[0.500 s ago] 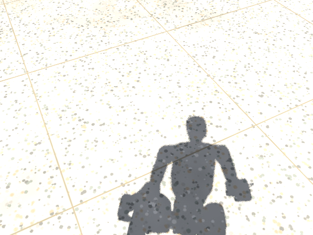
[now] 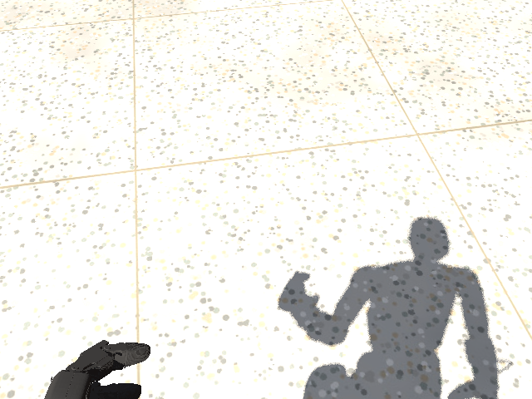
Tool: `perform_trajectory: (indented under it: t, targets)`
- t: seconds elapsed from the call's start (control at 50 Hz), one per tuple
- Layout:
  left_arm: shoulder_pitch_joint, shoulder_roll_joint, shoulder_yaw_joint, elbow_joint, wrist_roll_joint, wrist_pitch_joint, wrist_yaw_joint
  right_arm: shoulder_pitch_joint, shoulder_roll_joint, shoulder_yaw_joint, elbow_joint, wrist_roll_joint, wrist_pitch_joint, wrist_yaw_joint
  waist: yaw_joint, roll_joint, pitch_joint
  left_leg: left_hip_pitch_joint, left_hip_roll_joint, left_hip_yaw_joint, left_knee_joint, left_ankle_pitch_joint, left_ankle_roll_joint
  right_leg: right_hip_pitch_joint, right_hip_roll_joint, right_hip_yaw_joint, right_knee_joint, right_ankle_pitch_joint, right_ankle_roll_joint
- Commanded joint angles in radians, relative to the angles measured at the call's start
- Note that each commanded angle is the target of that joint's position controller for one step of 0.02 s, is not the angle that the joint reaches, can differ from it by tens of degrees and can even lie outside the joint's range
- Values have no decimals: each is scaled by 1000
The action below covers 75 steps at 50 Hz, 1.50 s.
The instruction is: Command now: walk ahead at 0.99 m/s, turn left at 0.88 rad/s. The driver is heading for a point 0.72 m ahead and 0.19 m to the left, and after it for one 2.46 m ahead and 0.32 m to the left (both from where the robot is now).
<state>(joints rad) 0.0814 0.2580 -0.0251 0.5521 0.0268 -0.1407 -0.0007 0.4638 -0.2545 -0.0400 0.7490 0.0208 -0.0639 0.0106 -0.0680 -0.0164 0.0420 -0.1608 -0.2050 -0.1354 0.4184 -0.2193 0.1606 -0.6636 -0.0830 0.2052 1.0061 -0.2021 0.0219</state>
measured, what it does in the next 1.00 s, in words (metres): walks ahead, turning left: right foot, then left foot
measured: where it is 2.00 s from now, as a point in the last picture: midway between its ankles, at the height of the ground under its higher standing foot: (111, 118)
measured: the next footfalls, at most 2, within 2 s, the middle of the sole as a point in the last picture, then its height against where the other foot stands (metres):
right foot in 0.18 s outside the picture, level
left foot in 0.66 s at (193, 338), level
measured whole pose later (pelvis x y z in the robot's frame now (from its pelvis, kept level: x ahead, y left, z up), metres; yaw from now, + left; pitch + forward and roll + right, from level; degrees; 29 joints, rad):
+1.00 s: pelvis +0.78 +0.20 -0.01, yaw +38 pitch -1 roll +2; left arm 0.18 0.29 0.02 0.72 -0.04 -0.08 -0.02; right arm 0.39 -0.23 -0.03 0.78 -0.02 -0.13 0.01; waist -0.06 -0.04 0.03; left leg 0.11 -0.11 0.13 0.26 -0.35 0.09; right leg -0.84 -0.13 0.06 0.82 0.23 -0.01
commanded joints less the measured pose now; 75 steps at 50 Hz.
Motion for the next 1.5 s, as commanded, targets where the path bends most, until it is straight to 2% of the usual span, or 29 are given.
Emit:
perform_trajectory:
  t: [0.02,0.12,0.16,0.18,0.2,0.22,0.28,0.36,0.52,0.56,0.62,0.64,0.66,0.68,0.7,0.72,0.76,0.86,1.04,1.08,1.12,1.14,1.16,1.18,1.2,1.22,1.26,1.38,1.5]
  targets:
    - [-88,63,22,-87,5,1,7,-135,-179,-52,-95,26,-20,-26,28,38,75,-416,137,-209,-230,-36,103,303,80,-156,-314,248,55]
    - [-103,152,74,-92,-68,-9,11,-73,-164,-60,-54,37,-2,-36,4,130,-6,-122,192,-339,-57,-109,23,380,96,-64,-530,266,73]
    - [114,207,118,-50,-78,-16,13,-106,-161,-58,-65,14,8,-25,143,139,-134,-55,185,-310,212,139,-37,578,76,-84,-505,129,26]
    - [353,237,132,-12,-75,-7,22,-131,-89,-32,-99,-19,10,-14,250,85,-316,-192,162,-237,533,118,-70,890,-53,18,-414,-44,-17]
    - [417,329,140,10,-23,4,11,40,48,7,-141,17,-1,-9,136,-368,-448,-523,49,-121,897,-393,-108,1187,-295,591,-626,-448,-167]
    - [373,299,143,11,-28,11,-2,49,-33,13,-146,67,-2,-16,132,-469,-401,-710,168,-63,1063,-283,-108,1142,-369,860,-736,-800,-211]
    - [288,170,118,33,-11,32,8,-243,-138,-17,-170,-2,9,-14,179,-10,-65,-692,276,19,1014,-87,-111,778,-216,317,-726,-270,-136]
    - [257,74,94,119,-30,21,-2,-266,-77,-13,-211,32,43,10,108,-86,7,-669,360,27,931,-55,-95,645,-157,24,-766,7,-125]
    - [295,182,109,202,-16,19,15,-496,-70,3,-277,17,19,60,137,25,144,-653,307,183,506,283,-85,632,-120,-333,-875,379,-60]
    - [314,231,114,216,-13,26,26,-527,-86,-5,-288,21,8,77,122,-12,111,-494,225,285,381,289,-47,664,-105,-408,-811,814,-13]
    - [294,315,135,208,-17,57,55,-311,-180,-58,-247,32,23,76,-46,-145,-46,-182,116,339,386,143,4,710,-157,-421,-457,1444,-14]
    - [225,319,138,175,-18,60,52,-62,-250,-96,-180,33,36,65,-169,-146,-151,114,119,283,364,126,54,579,-161,-394,-192,1457,-30]
    - [168,270,128,151,-32,47,42,135,-281,-118,-108,35,46,43,-242,-10,-177,421,184,146,209,229,106,335,-39,-397,206,765,-25]
    - [253,61,62,116,5,8,21,69,-291,-95,-106,6,41,29,-72,357,-186,593,296,-123,260,350,156,3,113,-302,598,-362,-30]
    - [355,96,47,71,-60,-32,0,-8,-259,-80,-169,-33,20,21,-11,320,-449,705,515,-633,-5,-194,352,-165,112,-72,681,-354,-56]
    - [241,186,67,94,-99,-39,0,26,-186,-76,-142,-27,7,20,-73,75,-320,558,511,-660,-174,-433,275,-190,57,-74,584,-232,-82]
    - [195,150,63,102,-89,-12,15,-142,-143,-50,-137,-26,-30,27,48,-113,-67,175,475,-485,-214,-315,196,-116,-34,-81,425,-115,-75]
    - [198,86,57,136,-67,84,17,-191,-98,-31,-71,-39,-70,24,100,14,86,-219,346,-4,-273,-7,77,-26,-100,-76,233,89,-12]
    - [-78,68,53,59,-69,30,-72,-61,-148,-26,10,-35,-63,-19,-19,46,108,200,354,298,-272,569,-108,-32,39,-276,-402,499,-83]
    - [-45,112,74,45,-73,36,-85,-66,-201,-38,8,-53,-33,-38,32,109,23,350,381,319,-129,1072,-139,36,132,-366,-398,363,-120]
    - [256,197,115,94,-84,72,-74,-157,-257,-55,-15,-66,0,-55,220,200,-125,337,421,314,226,1443,-143,313,171,-360,-305,173,-172]
    - [518,261,146,159,-77,91,-56,-246,-262,-57,-45,-57,0,-51,355,163,-216,131,396,304,549,1346,-132,657,144,-264,-329,170,-210]
    - [579,290,145,197,-73,113,-37,-211,-107,-14,-58,-68,-31,-25,303,-164,-207,-236,227,272,1001,172,-147,909,68,-117,-263,67,-269]
    - [486,280,136,152,-39,87,-38,-100,-10,27,-134,-5,-75,2,152,-387,-329,-644,78,74,1285,-363,-176,1118,-146,546,-541,-414,-498]
    - [479,199,127,127,-30,77,-33,-220,-126,16,-153,10,-110,14,230,-159,-317,-668,132,-30,1199,-228,-97,1074,-155,687,-746,-578,-428]
    - [432,172,117,122,-19,63,-37,-311,-144,9,-191,23,-122,15,185,-17,-181,-662,172,-27,1074,-154,-67,917,-139,630,-789,-519,-368]
    - [296,169,117,89,-27,42,-45,-293,-119,12,-178,-20,-117,0,70,131,-60,-550,229,-40,908,-101,-92,627,-63,495,-789,-298,-370]
    - [253,148,107,95,-63,54,2,-453,-85,19,-240,-56,-74,-18,81,16,80,-365,241,68,409,127,-221,233,120,160,-809,70,-318]
    - [313,162,126,146,-84,71,22,-548,-141,-19,-284,12,-88,-16,140,-92,5,-149,186,6,49,324,-242,382,96,260,-690,-25,-211]
Keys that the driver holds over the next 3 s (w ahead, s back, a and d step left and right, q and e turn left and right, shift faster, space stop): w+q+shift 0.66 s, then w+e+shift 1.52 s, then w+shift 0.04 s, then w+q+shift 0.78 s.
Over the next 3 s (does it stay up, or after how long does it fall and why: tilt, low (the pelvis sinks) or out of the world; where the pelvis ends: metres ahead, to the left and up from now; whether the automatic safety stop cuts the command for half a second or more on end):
stays up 2.51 0.21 -0.03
